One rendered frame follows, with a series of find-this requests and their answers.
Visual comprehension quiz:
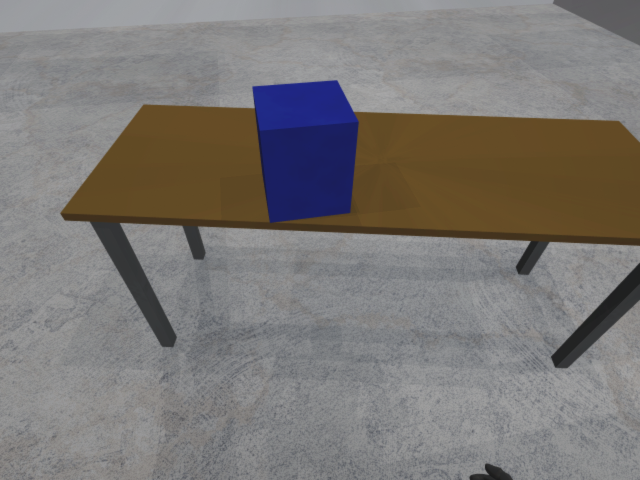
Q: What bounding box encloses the table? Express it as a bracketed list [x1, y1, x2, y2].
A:
[60, 104, 640, 368]

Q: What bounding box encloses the carton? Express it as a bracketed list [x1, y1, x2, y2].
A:
[252, 80, 359, 223]

